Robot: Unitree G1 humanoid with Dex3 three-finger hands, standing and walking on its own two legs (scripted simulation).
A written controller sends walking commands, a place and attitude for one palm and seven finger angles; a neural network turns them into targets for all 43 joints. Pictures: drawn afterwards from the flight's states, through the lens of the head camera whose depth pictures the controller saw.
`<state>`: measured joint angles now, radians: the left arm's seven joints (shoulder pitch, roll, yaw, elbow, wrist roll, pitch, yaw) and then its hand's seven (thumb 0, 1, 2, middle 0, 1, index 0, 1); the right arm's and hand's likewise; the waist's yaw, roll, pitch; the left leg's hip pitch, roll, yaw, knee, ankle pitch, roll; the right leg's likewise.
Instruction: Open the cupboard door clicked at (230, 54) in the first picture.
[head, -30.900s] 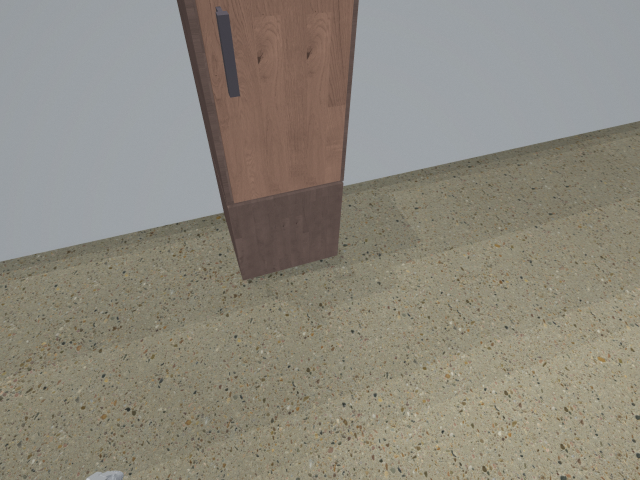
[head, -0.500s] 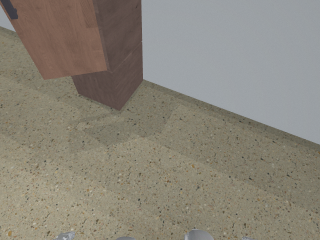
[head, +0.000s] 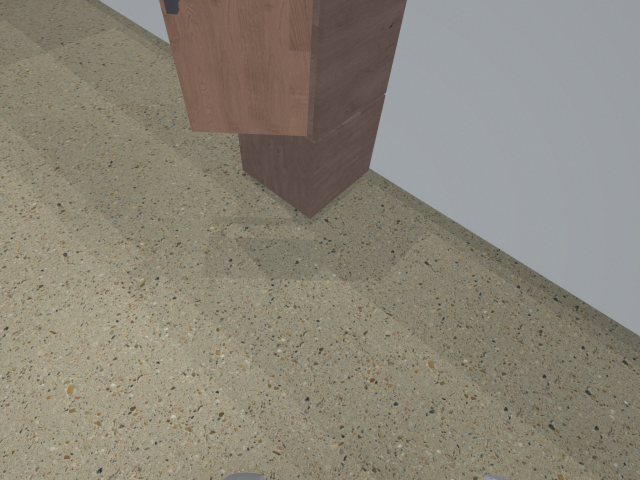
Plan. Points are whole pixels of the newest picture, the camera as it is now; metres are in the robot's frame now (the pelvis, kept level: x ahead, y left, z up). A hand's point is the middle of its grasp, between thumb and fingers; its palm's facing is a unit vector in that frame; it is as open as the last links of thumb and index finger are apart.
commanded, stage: take the last steps up to it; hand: left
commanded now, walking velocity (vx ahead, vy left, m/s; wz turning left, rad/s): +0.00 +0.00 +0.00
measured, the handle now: out of the picture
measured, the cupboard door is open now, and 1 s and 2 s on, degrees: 42 42 42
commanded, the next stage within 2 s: come to a stop and stand still in 1.56 s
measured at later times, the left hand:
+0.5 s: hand out of the picture +0.01 +0.18 -0.14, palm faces +0.22 -0.95 -0.20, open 7.4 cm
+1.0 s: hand (148, 355) +0.29 +0.28 -0.14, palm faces +0.16 -0.96 -0.23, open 7.4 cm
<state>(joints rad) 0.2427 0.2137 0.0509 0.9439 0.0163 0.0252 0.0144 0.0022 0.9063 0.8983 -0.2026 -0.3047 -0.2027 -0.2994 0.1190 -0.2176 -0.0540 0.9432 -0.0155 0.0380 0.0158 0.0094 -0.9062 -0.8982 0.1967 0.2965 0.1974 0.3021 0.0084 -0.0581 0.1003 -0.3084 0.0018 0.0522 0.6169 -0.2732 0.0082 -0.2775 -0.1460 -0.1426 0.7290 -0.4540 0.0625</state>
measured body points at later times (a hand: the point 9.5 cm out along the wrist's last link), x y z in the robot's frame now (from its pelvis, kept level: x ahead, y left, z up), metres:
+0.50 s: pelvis +0.06 +0.01 +0.02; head +0.08 +0.01 +0.47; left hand +0.00 +0.23 -0.13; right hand +0.15 -0.23 -0.13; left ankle +0.08 +0.17 -0.66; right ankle +0.02 -0.13 -0.72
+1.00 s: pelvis +0.21 +0.08 +0.00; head +0.22 +0.06 +0.45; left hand +0.28 +0.33 -0.12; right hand +0.21 -0.16 -0.16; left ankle +0.15 +0.19 -0.72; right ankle +0.28 +0.00 -0.73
